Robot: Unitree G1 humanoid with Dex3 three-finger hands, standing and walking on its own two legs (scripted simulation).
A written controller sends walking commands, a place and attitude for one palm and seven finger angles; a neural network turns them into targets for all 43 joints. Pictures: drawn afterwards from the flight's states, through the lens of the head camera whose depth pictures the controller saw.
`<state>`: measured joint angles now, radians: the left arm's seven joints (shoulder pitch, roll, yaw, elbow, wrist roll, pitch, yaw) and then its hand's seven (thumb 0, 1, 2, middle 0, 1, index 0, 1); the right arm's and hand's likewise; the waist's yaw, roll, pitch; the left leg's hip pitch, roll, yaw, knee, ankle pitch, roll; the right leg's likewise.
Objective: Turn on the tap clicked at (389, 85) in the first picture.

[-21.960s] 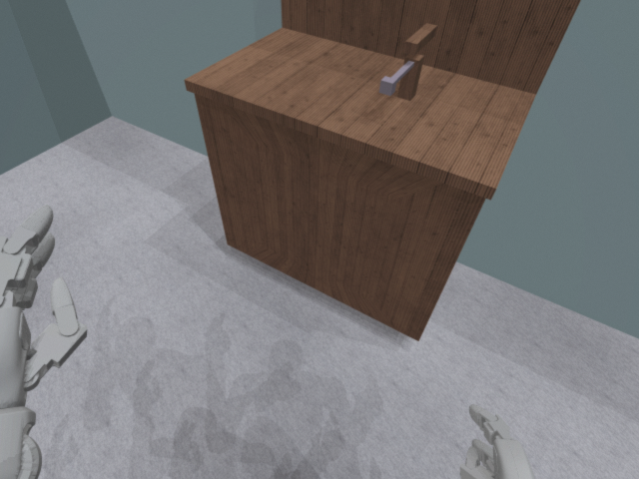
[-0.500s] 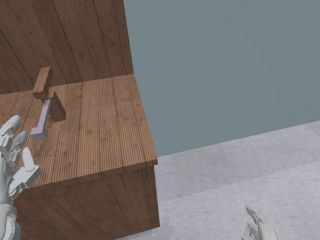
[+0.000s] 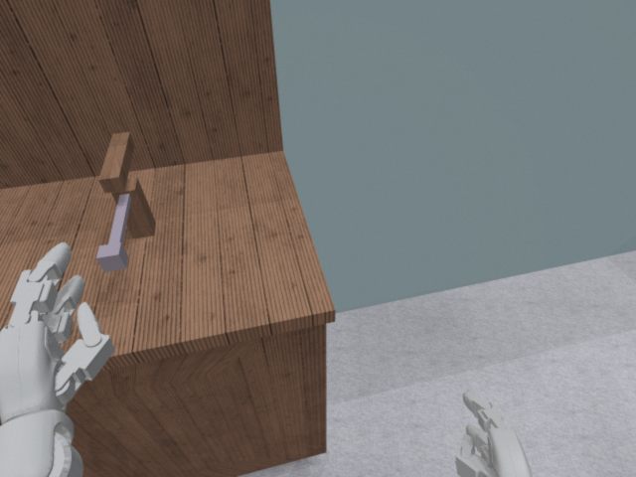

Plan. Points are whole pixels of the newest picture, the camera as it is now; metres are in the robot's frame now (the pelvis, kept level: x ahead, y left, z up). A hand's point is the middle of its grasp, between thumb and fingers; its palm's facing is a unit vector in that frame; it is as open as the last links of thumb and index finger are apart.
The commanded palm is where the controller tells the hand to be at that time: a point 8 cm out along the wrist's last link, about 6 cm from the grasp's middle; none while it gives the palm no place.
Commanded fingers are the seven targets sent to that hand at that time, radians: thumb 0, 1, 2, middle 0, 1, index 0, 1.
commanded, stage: turn the palm inward beside the body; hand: left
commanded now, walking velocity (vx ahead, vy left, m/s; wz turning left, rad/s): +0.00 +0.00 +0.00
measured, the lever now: (112, 257) +0.34 +0.33 +0.10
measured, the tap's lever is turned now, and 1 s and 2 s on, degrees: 0 0 0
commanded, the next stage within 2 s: reach beside the lever's end, fingers flat in 0.84 s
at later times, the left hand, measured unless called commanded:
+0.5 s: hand (115, 360) +0.18 +0.23 +0.14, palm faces +0.54 -0.84 -0.10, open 7.4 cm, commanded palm +0.12 +0.26 +0.16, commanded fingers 0.00 0.90 0.90 -0.20 -0.30 -0.20 -0.30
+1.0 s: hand (129, 346) +0.19 +0.22 +0.14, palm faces +0.53 -0.84 -0.10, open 7.4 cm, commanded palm +0.14 +0.26 +0.15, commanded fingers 0.00 0.90 0.90 -0.20 -0.30 -0.20 -0.30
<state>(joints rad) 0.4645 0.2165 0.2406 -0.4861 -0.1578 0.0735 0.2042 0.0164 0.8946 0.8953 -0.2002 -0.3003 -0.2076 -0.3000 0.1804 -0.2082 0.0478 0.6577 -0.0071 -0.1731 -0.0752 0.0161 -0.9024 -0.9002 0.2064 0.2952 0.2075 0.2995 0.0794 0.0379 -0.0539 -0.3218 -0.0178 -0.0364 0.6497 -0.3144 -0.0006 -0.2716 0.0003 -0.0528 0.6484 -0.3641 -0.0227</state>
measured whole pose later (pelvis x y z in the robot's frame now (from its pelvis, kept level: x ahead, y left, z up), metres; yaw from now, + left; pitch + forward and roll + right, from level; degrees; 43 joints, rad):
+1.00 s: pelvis +0.01 -0.02 +0.00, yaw +1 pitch -1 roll +0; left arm 0.50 0.17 0.21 -0.50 -0.20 0.12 0.22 0.02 0.90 0.90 -0.20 -0.30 -0.20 -0.30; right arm 0.18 -0.23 0.03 0.66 0.00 -0.19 -0.08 0.02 -0.90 -0.90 0.21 0.30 0.21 0.30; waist 0.08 0.05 -0.05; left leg -0.28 -0.01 -0.06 0.62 -0.31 -0.02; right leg -0.23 0.01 -0.07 0.62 -0.37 -0.04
